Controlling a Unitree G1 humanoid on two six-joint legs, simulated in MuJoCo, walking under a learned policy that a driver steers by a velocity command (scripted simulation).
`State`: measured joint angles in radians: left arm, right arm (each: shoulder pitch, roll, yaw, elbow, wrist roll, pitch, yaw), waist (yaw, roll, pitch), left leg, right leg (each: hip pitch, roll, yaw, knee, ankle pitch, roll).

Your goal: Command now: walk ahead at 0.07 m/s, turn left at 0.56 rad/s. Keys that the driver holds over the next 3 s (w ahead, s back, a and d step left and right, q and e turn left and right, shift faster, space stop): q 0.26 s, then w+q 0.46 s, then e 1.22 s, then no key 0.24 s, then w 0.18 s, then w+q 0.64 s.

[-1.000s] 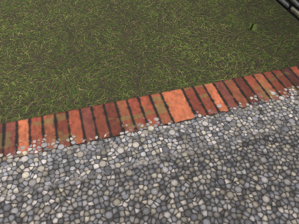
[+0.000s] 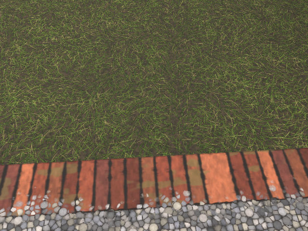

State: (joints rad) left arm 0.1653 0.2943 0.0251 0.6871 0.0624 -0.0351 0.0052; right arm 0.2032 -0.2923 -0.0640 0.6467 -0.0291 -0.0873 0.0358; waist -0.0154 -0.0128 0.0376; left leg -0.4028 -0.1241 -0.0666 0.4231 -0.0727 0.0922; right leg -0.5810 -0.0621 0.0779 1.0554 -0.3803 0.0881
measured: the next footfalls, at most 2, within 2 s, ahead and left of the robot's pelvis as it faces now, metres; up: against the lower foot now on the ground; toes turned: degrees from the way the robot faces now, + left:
right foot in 0.24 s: +0.11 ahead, -0.17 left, +0.00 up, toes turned +11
left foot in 0.82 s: +0.29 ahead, +0.20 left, +0.00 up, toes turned +30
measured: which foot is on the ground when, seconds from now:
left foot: down 0.00-0.24, up 0.26-0.80, down 0.82-1.00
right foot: up 0.00-0.22, down 0.24-0.84, up 0.86-1.00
